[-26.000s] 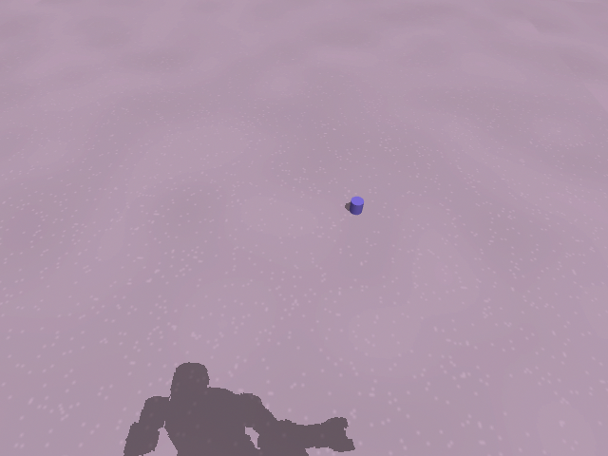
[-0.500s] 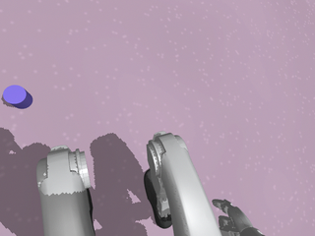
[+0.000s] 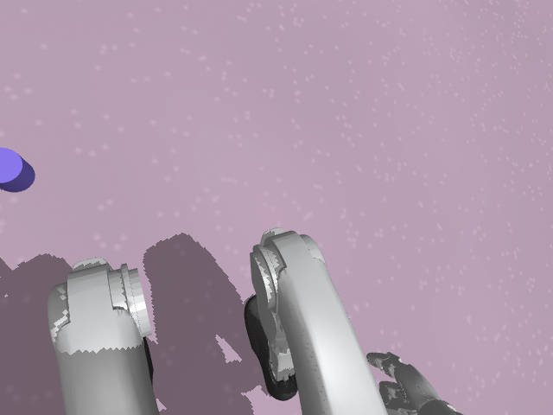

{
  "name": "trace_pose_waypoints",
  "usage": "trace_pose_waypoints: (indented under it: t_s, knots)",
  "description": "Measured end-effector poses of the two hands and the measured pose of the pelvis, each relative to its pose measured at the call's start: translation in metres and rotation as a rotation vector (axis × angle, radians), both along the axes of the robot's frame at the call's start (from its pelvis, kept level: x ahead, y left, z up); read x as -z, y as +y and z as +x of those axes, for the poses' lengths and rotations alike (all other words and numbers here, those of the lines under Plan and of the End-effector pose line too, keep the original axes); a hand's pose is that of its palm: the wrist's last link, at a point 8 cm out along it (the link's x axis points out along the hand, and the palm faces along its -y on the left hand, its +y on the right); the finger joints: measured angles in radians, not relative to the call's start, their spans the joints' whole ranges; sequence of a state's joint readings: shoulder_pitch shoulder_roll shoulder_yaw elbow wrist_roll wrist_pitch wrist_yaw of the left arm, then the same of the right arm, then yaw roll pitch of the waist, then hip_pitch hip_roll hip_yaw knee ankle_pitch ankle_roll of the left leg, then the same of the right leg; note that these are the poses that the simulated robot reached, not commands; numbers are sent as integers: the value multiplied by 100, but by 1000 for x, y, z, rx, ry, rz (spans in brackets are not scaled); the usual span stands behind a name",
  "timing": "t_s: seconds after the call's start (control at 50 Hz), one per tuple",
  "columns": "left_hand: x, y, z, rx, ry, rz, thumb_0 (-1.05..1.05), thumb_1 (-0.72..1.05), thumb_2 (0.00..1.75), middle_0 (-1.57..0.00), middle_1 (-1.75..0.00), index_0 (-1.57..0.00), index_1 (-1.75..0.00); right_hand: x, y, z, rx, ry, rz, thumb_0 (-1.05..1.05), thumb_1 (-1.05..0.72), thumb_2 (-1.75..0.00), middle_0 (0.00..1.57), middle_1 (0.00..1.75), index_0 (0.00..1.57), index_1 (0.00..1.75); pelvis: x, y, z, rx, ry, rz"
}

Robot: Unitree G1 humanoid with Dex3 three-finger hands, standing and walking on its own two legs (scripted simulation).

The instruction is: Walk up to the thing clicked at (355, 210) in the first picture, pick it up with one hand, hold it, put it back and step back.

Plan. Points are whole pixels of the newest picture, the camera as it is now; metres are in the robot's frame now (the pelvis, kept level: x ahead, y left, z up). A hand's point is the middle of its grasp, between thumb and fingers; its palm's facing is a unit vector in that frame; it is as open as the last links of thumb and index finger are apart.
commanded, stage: rise first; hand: left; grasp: from above
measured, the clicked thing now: (8, 170) +0.49 +0.33 -0.30
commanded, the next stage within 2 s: approach in 0.96 s
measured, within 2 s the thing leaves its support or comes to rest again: neither
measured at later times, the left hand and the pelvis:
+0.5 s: hand out of the picture +0.45 +0.36 -0.18, palm faces -0.43 -0.11 -0.90, open 14.2 cm; pelvis +0.00 +0.00 -0.01, yaw -1 degrees
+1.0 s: hand out of the picture +0.45 +0.36 -0.18, palm faces -0.43 -0.10 -0.90, open 14.1 cm; pelvis +0.00 +0.00 -0.01, yaw -1 degrees
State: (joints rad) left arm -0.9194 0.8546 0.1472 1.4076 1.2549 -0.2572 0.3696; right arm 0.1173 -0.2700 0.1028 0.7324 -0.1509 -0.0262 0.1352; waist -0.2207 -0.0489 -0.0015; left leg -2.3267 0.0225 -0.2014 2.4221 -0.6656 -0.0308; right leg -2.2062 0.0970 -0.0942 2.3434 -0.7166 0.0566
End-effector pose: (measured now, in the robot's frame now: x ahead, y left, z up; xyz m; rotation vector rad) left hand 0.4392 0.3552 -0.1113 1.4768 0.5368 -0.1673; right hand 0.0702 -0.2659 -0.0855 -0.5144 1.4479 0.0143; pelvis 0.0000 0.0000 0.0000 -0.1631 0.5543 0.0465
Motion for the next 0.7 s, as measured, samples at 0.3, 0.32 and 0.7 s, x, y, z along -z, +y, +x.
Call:
trace_pose_waypoints:
  t_s: [0.3,0.32,0.7]
  knots:
    - [9,1,8,-3,3,2,0,-56,103,-8,-101,-8,-101,1,2,-5,-13,6,-2,0,-91,-90,20,30,21,30,5,1,0,3,-10,-7]
    - [9,1,8,-4,3,2,0,-56,103,-8,-101,-8,-101,1,2,-6,-13,8,-2,0,-91,-90,20,30,21,30,5,1,0,3,-11,-7]
    - [15,7,17,-17,7,1,0,-55,102,-9,-101,-9,-101,1,3,-13,-31,35,-6,0,-91,-90,20,30,21,30,9,1,0,11,-18,-15]
